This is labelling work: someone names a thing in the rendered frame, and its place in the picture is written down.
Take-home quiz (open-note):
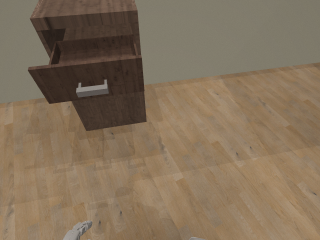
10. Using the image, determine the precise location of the robot left hand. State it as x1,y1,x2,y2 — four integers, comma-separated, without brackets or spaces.
63,220,93,240

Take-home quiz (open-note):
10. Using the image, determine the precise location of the handle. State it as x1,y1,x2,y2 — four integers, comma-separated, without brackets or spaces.
76,79,109,98

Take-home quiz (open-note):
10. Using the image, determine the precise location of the cabinet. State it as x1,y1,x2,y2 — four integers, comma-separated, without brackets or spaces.
30,0,147,131

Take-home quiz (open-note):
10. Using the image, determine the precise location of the drawer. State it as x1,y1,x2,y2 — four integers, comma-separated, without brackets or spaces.
28,34,145,104

